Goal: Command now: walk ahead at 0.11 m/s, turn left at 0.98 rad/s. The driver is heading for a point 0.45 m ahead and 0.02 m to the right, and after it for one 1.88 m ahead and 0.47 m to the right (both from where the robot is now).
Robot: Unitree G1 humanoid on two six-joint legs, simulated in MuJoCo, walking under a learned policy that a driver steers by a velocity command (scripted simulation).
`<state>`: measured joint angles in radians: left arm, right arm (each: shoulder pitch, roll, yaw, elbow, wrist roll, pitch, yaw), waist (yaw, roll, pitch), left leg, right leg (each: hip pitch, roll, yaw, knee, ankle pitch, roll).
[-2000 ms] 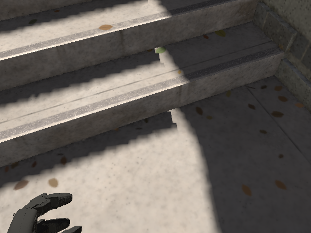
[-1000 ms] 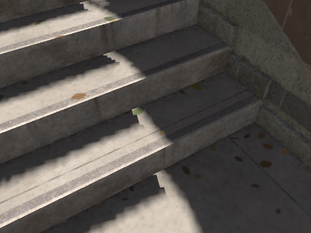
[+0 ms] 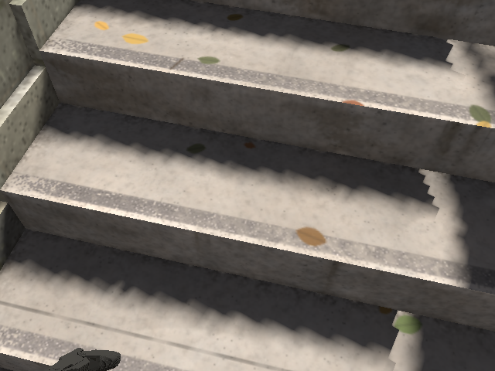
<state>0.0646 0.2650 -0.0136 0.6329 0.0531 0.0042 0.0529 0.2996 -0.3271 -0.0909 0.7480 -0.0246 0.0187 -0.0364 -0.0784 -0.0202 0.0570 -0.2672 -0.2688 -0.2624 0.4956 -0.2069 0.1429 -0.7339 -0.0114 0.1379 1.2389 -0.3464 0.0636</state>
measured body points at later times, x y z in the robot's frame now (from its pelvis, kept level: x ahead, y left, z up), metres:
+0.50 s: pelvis +0.09 -0.09 +0.01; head +0.11 -0.13 +0.45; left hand +0.09 +0.18 -0.10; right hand +0.30 -0.29 -0.12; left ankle +0.01 +0.05 -0.55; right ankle +0.09 -0.17 -0.73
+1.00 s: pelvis +0.30 +0.06 +0.03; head +0.36 +0.07 +0.48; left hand +0.20 +0.29 -0.10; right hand +0.61 -0.04 -0.01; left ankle +0.43 +0.19 -0.56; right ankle +0.12 -0.16 -0.62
